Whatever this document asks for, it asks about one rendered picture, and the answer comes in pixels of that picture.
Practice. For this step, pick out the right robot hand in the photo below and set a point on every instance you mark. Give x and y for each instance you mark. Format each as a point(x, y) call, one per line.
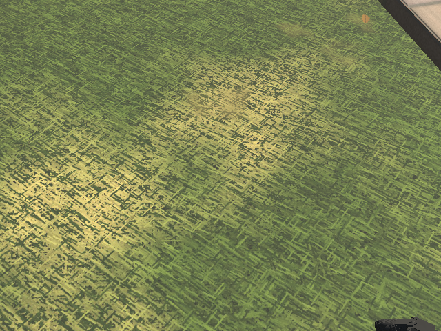
point(413, 324)

